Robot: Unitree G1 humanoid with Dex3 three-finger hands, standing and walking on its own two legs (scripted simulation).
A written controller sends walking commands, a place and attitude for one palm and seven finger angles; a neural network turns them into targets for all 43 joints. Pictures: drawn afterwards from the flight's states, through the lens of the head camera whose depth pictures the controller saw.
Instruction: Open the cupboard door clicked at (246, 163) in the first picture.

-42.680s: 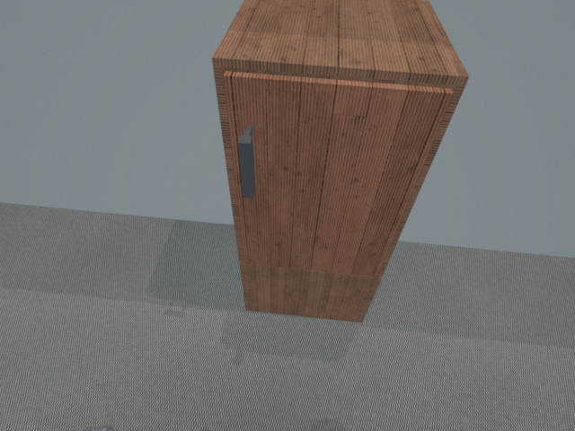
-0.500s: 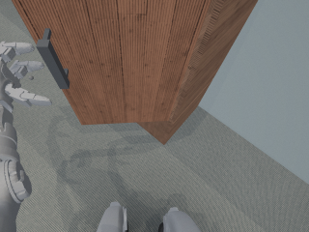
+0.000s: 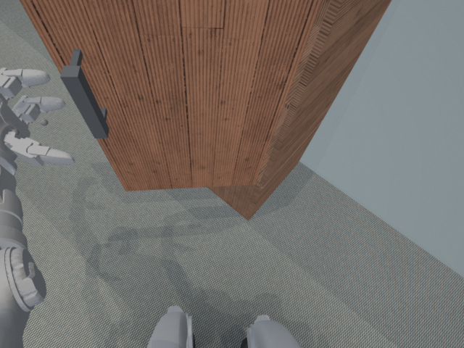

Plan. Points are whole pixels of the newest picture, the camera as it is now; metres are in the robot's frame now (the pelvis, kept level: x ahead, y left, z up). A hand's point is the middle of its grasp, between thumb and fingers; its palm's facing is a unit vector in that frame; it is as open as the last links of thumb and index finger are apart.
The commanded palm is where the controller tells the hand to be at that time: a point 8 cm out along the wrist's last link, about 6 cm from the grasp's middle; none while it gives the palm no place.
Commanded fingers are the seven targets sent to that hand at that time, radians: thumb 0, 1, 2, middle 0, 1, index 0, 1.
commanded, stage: move the hooked fingers beside the handle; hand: left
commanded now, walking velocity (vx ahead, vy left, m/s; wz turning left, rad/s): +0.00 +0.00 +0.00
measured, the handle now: (90, 97) +0.51 +0.24 +0.08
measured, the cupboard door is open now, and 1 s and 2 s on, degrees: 46 46 46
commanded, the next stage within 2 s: slide the fingers in behind the handle in 0.56 s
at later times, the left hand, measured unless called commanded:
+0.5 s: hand (48, 121) +0.45 +0.28 +0.09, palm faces +0.09 -1.00 -0.01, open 14.0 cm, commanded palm +0.43 +0.33 +0.08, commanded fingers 0.00 -0.50 0.30 -0.30 -1.20 -0.30 -1.20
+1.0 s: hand (52, 121) +0.46 +0.28 +0.08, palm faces +0.07 -1.00 +0.00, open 14.0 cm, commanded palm +0.44 +0.31 +0.08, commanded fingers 0.00 -0.50 0.30 -0.30 -1.20 -0.30 -1.20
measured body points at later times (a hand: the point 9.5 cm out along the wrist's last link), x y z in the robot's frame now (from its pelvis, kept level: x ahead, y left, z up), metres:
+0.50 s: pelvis -0.01 +0.00 +0.00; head +0.11 +0.03 +0.43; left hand +0.44 +0.33 +0.09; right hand +0.04 -0.28 -0.11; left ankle +0.03 +0.10 -0.67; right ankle -0.01 -0.13 -0.67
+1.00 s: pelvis +0.00 +0.00 +0.00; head +0.11 +0.03 +0.43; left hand +0.45 +0.33 +0.09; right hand +0.03 -0.28 -0.11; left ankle +0.03 +0.10 -0.67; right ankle -0.01 -0.13 -0.67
